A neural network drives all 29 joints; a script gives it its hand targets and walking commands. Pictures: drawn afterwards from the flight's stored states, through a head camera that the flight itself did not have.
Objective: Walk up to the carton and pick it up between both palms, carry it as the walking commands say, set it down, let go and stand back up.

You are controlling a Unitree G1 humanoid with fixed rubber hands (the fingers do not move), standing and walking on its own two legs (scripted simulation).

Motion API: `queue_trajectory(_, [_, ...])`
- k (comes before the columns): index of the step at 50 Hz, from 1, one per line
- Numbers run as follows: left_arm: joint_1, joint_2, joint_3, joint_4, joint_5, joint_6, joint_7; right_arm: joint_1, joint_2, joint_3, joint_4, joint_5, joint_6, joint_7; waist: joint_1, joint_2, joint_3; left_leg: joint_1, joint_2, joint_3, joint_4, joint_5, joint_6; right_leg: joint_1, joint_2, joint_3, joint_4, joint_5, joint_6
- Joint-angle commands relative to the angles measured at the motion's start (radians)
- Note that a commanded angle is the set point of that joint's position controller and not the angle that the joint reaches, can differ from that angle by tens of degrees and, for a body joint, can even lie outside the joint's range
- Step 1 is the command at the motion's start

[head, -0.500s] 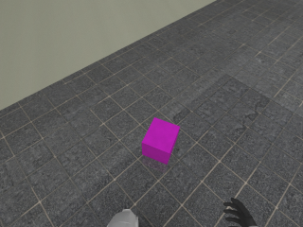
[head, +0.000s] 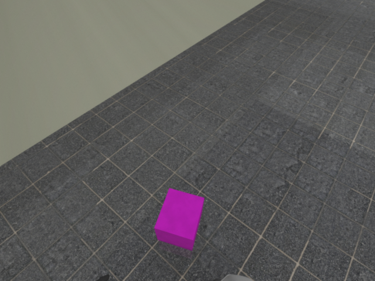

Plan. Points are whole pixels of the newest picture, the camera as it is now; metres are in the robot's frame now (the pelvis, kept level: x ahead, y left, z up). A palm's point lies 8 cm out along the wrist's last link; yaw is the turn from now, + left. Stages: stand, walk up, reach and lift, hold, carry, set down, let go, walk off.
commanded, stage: walk up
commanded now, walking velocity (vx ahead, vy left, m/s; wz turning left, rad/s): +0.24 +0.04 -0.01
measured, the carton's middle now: (180, 219) +0.48 +0.03 -0.68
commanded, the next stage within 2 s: stand in 1.70 s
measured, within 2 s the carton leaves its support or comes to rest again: neither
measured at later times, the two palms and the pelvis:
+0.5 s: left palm out of the picture +0.09 +0.23 -0.15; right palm out of the picture +0.12 -0.22 -0.14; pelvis +0.09 +0.02 +0.00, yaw +1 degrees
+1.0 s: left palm out of the picture +0.07 +0.37 -0.11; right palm (274, 269) +0.16 -0.19 -0.12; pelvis +0.09 +0.08 +0.00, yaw -7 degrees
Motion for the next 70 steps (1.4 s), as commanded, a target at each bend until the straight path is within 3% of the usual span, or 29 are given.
queue_trajectory(1, [0.377,0.245,0.066,0.075,0.016,-0.06,0.039,0.101,-0.051,0.006,-0.025,0.001,0.008,-0.011,0.124,-0.287,-0.187,-0.505,-0.034,-0.025,0.583,-0.23,0.052,0.614,-0.396,0.484,-0.16,0.454,-0.136])
queue_trajectory(2, [0.405,0.283,0.063,0.087,0.007,-0.051,0.049,0.091,-0.1,-0.016,-0.035,-0.004,0.028,-0.013,0.121,-0.192,-0.208,-0.54,-0.024,-0.128,0.715,-0.28,0.051,0.591,-0.486,0.585,-0.191,0.489,-0.178])
queue_trajectory(4, [0.234,0.195,0.049,0.045,-0.002,-0.045,0.055,0.036,-0.104,-0.02,-0.013,-0.007,0.05,0.005,0.06,-0.064,-0.065,-0.528,0.031,-0.172,0.757,-0.116,0.039,0.372,-0.376,0.429,-0.24,0.334,-0.141])
queue_trajectory(8, [0.174,0.106,0.035,0.037,0.004,-0.045,0.046,0.01,-0.062,-0.005,-0.009,-0.014,0.082,0.031,0.033,-0.182,-0.004,-0.467,0.016,-0.092,0.683,0.105,0.027,0.185,-0.227,0.194,-0.312,0.16,-0.081])
queue_trajectory(11, [0.247,0.121,0.033,0.05,0.001,-0.049,0.045,-0.07,-0.087,-0.013,-0.024,-0.021,0.098,0.038,0.05,-0.132,-0.015,-0.492,0.002,-0.078,0.664,0.155,0.003,0.218,-0.209,0.157,-0.306,0.159,-0.079])
queue_trajectory(13, [0.142,0.072,0.007,0.018,-0.01,-0.043,0.048,-0.05,-0.077,-0.018,-0.011,-0.014,0.115,0.026,0.007,-0.135,0.044,-0.397,-0.014,-0.118,0.549,0.144,0.019,0.097,-0.173,0.073,-0.225,0.477,-0.092])
queue_trajectory(14, [0.117,0.041,0.003,0.022,-0.012,-0.042,0.048,-0.087,-0.045,0.003,-0.032,-0.009,0.096,0.022,0.027,-0.283,0.037,-0.371,-0.033,-0.082,0.457,0.128,0.021,0.124,-0.097,-0.028,-0.22,0.503,-0.117])
queue_trajectory(18, [0.168,0.122,0.011,0.012,0.0,-0.018,0.05,-0.154,-0.1,0.0,-0.047,0.001,0.101,0.009,0.045,-0.258,-0.012,-0.283,-0.043,-0.039,0.369,0.095,0.017,0.099,-0.174,0.063,-0.262,0.228,-0.175])
queue_trajectory(22, [0.194,0.079,0.011,0.025,-0.013,0.005,0.06,-0.084,-0.078,0.008,-0.016,-0.001,0.066,-0.013,0.024,-0.02,-0.013,-0.198,-0.035,-0.017,0.0,0.244,0.031,0.179,-0.139,0.081,-0.129,0.099,-0.126])
queue_trajectory(23, [0.248,0.04,-0.001,0.027,-0.016,0.006,0.057,-0.076,-0.128,-0.011,-0.016,0.0,0.051,-0.022,0.046,0.064,-0.05,-0.126,0.057,-0.089,-0.003,0.428,0.04,0.171,-0.104,0.094,-0.093,0.029,-0.093])
queue_trajectory(25, [0.271,0.006,-0.011,0.022,-0.008,0.017,0.065,-0.072,-0.207,-0.028,-0.022,0.003,0.055,-0.022,0.063,0.285,0.012,-0.191,0.196,-0.298,-0.084,0.473,0.113,0.072,0.004,0.095,0.041,-0.284,-0.051])
queue_trajectory(26, [0.263,0.009,-0.001,0.007,-0.021,0.036,0.07,-0.099,-0.157,-0.018,-0.038,0.013,0.06,-0.02,0.043,0.318,0.04,-0.257,0.181,-0.265,-0.143,0.329,0.18,0.12,0.034,0.086,0.091,-0.293,-0.043])
queue_trajectory(32, [0.238,0.026,0.009,0.039,-0.014,0.037,0.063,-0.135,-0.115,0.009,-0.059,0.003,0.038,-0.019,0.038,0.163,-0.04,-0.131,0.142,-0.256,-0.122,0.374,0.166,0.125,0.043,0.142,0.035,-0.231,-0.036])
queue_trajectory(36, [0.237,0.11,0.027,0.033,0.0,0.038,0.071,-0.185,-0.176,-0.007,-0.078,-0.012,0.048,-0.016,0.059,0.179,0.04,-0.251,0.127,-0.183,-0.065,0.124,0.145,0.146,0.044,0.105,-0.041,-0.124,-0.009])
queue_trajectory(37, [0.373,0.171,0.03,0.069,0.02,0.045,0.091,-0.279,-0.215,-0.057,-0.104,-0.026,0.095,-0.009,0.109,0.238,0.066,-0.323,0.012,0.017,0.092,-0.001,0.1,0.2,-0.087,0.194,-0.134,-0.077,-0.081])
queue_trajectory(38, [0.418,0.257,0.053,0.078,0.022,0.051,0.104,-0.281,-0.177,-0.054,-0.148,-0.032,0.112,0.005,0.142,0.064,0.089,-0.497,-0.074,0.043,0.281,-0.076,0.05,0.238,-0.268,0.479,-0.18,0.036,-0.156])
queue_trajectory(39, [0.368,0.303,0.073,0.042,0.027,0.051,0.11,-0.261,-0.151,-0.041,-0.161,-0.048,0.123,0.016,0.143,-0.123,0.097,-0.609,-0.056,-0.11,0.548,-0.19,0.036,0.2,-0.41,0.647,-0.267,0.031,-0.222])
queue_trajectory(40, [0.28,0.299,0.082,0.009,0.019,0.049,0.119,-0.206,-0.157,-0.039,-0.18,-0.05,0.134,0.023,0.106,-0.116,0.042,-0.596,-0.026,-0.202,0.704,-0.141,0.034,0.132,-0.428,0.641,-0.325,-0.137,-0.241])
queue_trajectory(42, [0.197,0.246,0.076,-0.022,0.018,0.045,0.118,-0.251,-0.153,-0.027,-0.203,-0.041,0.144,0.034,0.073,-0.184,0.089,-0.565,-0.012,-0.222,0.762,-0.018,0.03,0.0,-0.337,0.621,-0.34,-0.172,-0.204])
queue_trajectory(44, [0.15,0.208,0.073,-0.046,0.013,0.04,0.108,-0.22,-0.147,-0.02,-0.232,-0.033,0.126,0.057,0.055,-0.224,-0.015,-0.502,-0.016,-0.171,0.645,0.05,0.017,0.057,-0.201,0.403,-0.307,-0.274,-0.133])
queue_trajectory(47, [0.218,0.217,0.067,-0.036,0.029,0.031,0.084,-0.264,-0.113,0.001,-0.275,-0.012,0.116,0.058,0.086,-0.294,-0.047,-0.365,-0.089,-0.056,0.358,-0.026,-0.001,0.078,-0.131,0.328,-0.226,0.017,-0.126])
queue_trajectory(51, [0.227,0.215,0.049,-0.062,0.014,0.029,0.075,-0.148,-0.159,0.003,-0.254,-0.009,0.099,0.032,0.028,-0.131,-0.107,-0.085,-0.087,-0.018,-0.038,0.176,0.003,0.065,-0.051,0.293,-0.057,0.075,-0.079])
queue_trajectory(53, [0.227,0.117,0.014,-0.108,0.02,0.03,0.077,-0.066,-0.307,-0.037,-0.246,-0.028,0.085,0.017,0.003,0.308,-0.082,0.016,0.27,-0.425,-0.13,0.34,0.102,-0.212,0.098,0.192,0.25,-0.449,-0.014])
queue_trajectory(55, [0.208,0.15,0.034,-0.132,0.02,0.047,0.074,-0.131,-0.3,-0.029,-0.263,-0.001,0.089,0.006,0.031,0.245,-0.03,-0.139,0.325,-0.347,-0.119,0.39,0.204,-0.175,0.056,0.222,0.508,-0.463,0.001])
queue_trajectory(59, [0.201,0.161,0.039,-0.11,0.005,0.048,0.032,-0.285,-0.199,0.006,-0.304,-0.007,0.075,-0.011,0.075,0.213,-0.002,-0.245,0.163,-0.076,-0.038,0.574,0.164,-0.084,0.08,0.154,0.576,-0.278,0.023])
queue_trajectory(62, [0.129,0.133,0.02,-0.152,-0.003,0.055,0.025,-0.241,-0.211,-0.01,-0.297,-0.012,0.067,-0.013,0.053,0.269,-0.038,-0.16,0.176,-0.091,-0.019,0.602,0.184,-0.048,0.077,0.136,0.424,-0.283,0.026])
queue_trajectory(66, [0.029,0.119,0.011,-0.193,-0.016,0.069,0.023,-0.137,-0.255,-0.046,-0.274,-0.01,0.054,-0.029,0.029,0.163,-0.065,-0.06,0.324,-0.235,0.035,0.72,0.232,-0.056,0.053,0.17,0.202,-0.305,0.005])
queue_trajectory(69, [0.144,0.129,0.006,-0.158,-0.011,0.046,0.023,-0.231,-0.261,-0.056,-0.312,-0.009,0.071,-0.02,0.113,0.178,-0.119,-0.18,0.253,-0.139,0.154,0.533,0.163,0.203,0.07,0.147,-0.133,-0.073,-0.046])
queue_trajectory(70, [0.136,0.188,0.024,-0.15,-0.008,0.032,0.023,-0.191,-0.194,-0.038,-0.315,-0.014,0.074,-0.008,0.113,0.02,-0.129,-0.308,0.13,-0.057,0.247,0.345,0.098,0.337,-0.03,0.209,-0.162,0.103,-0.08])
